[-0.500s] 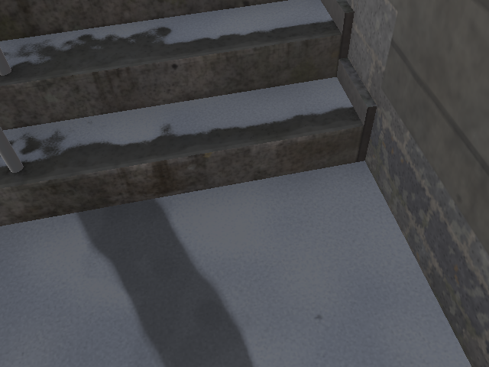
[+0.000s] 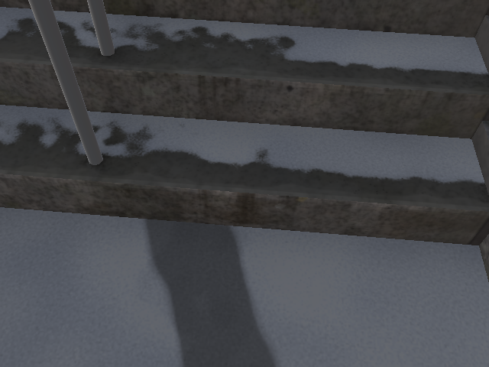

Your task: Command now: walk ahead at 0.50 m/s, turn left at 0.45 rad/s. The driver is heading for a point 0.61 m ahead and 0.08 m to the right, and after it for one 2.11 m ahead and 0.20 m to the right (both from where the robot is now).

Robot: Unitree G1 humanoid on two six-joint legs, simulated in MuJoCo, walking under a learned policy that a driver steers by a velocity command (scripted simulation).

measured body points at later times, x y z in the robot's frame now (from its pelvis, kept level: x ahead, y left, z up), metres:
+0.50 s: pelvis +0.25 -0.04 +0.00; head +0.29 -0.05 +0.45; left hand +0.35 +0.22 -0.12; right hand +0.30 -0.30 -0.14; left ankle +0.12 +0.07 -0.65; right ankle +0.35 -0.11 -0.73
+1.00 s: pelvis +0.29 -0.02 +0.00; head +0.31 -0.02 +0.45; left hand +0.37 +0.25 -0.13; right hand +0.38 -0.29 -0.13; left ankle +0.28 +0.09 -0.73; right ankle +0.34 -0.11 -0.73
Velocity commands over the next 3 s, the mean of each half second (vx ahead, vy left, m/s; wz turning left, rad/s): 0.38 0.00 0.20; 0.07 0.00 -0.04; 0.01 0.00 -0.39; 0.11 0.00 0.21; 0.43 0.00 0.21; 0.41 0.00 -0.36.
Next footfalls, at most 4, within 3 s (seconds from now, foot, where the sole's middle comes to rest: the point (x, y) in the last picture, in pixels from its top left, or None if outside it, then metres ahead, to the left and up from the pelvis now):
0.36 right None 0.39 -0.11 -0.77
0.74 left None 0.32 0.09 -0.77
1.20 right None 0.36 -0.16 -0.77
1.66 left None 0.40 0.07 -0.77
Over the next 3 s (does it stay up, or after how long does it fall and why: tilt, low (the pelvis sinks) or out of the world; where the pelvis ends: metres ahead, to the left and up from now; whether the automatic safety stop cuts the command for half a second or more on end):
stays up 0.79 0.03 0.02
